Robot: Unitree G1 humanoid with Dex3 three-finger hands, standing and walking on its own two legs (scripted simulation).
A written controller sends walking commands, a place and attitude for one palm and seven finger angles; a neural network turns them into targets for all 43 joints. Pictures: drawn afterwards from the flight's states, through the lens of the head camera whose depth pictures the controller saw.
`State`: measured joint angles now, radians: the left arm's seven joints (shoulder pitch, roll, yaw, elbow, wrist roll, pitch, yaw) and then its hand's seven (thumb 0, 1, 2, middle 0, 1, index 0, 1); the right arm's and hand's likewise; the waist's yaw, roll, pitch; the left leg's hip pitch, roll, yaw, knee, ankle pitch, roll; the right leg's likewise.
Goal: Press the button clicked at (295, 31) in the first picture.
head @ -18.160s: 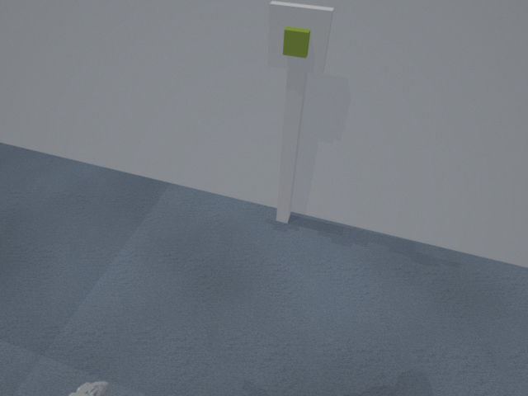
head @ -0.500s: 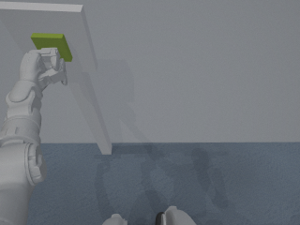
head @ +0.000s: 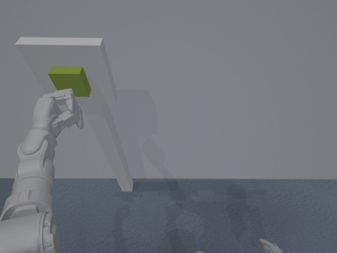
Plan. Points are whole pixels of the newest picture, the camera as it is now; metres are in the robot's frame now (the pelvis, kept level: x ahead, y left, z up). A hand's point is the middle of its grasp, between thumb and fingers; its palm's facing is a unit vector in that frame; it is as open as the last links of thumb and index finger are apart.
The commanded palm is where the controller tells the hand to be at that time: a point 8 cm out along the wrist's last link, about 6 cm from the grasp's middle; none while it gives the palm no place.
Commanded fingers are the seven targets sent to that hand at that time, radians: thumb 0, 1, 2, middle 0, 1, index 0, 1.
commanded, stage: pull the fist back off the button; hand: left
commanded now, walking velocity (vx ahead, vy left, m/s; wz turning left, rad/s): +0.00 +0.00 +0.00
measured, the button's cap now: (71, 81) +0.49 +0.24 +0.14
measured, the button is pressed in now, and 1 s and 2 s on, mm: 0 0 0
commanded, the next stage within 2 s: draw the hand back to the body in 0.42 s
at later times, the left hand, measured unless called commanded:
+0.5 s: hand (64, 140) +0.34 +0.23 +0.10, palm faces +0.02 -1.00 +0.00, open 3.1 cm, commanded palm +0.31 +0.28 +0.11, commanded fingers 0.00 0.90 0.90 -1.30 -1.50 -1.30 -1.50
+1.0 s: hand (44, 164) +0.26 +0.22 +0.14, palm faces +0.04 -1.00 -0.05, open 3.1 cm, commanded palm +0.23 +0.27 +0.15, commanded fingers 0.00 0.90 0.90 -1.30 -1.50 -1.30 -1.50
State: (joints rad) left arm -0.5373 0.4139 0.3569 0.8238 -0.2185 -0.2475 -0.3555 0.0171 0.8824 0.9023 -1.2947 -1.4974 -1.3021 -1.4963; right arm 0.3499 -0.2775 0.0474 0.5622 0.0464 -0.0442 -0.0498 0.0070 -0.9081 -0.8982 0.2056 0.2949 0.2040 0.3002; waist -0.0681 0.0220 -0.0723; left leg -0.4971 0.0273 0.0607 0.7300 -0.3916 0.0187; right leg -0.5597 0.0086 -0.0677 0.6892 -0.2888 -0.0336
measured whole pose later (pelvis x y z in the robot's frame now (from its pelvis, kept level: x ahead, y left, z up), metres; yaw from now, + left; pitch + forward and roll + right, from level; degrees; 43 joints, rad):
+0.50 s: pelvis +0.01 +0.00 +0.00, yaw +3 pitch +4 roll -1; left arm -0.26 0.33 0.28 0.46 -0.26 -0.13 -0.35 0.02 0.90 0.90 -1.30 -1.50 -1.30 -1.50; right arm 0.22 -0.26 0.07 0.55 0.05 -0.08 -0.07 0.01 -0.91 -0.90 0.21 0.29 0.20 0.30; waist 0.00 0.02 -0.05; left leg -0.38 0.01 0.02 0.69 -0.39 0.01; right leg -0.43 -0.01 -0.10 0.67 -0.31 -0.03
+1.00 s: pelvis -0.01 -0.01 +0.01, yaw +2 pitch -1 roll +0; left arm 0.01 0.32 0.29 0.10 -0.31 -0.01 -0.34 0.02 0.90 0.90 -1.30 -1.50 -1.30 -1.50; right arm 0.26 -0.27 0.06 0.57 0.06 -0.15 -0.10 0.01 -0.91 -0.90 0.20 0.29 0.20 0.30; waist 0.02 0.05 -0.04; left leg -0.26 0.01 0.03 0.62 -0.34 0.01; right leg -0.31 0.00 -0.10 0.59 -0.26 -0.04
